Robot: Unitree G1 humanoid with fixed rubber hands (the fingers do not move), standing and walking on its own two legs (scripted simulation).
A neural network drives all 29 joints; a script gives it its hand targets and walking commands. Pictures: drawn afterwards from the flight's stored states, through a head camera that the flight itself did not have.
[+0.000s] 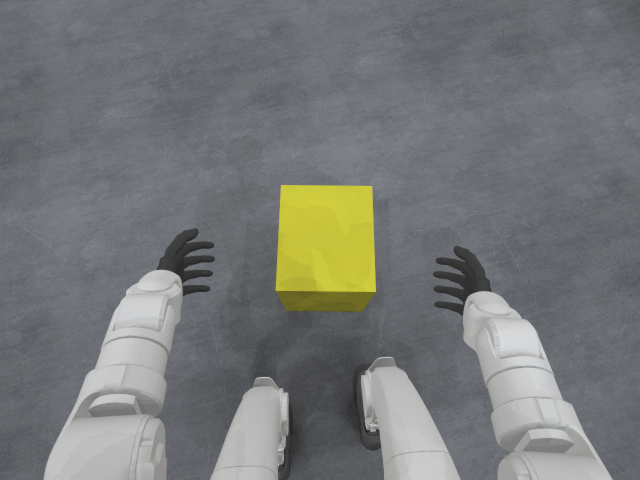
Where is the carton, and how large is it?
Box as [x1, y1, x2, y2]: [276, 185, 375, 311]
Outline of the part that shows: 281,185 276,291 286,310 362,311 375,292 371,186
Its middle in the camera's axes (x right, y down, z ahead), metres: +0.01 +0.04 +1.01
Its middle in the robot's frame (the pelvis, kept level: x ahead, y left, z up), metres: +0.52 -0.03 -0.55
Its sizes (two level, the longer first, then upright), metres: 0.252 0.215 0.287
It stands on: the floor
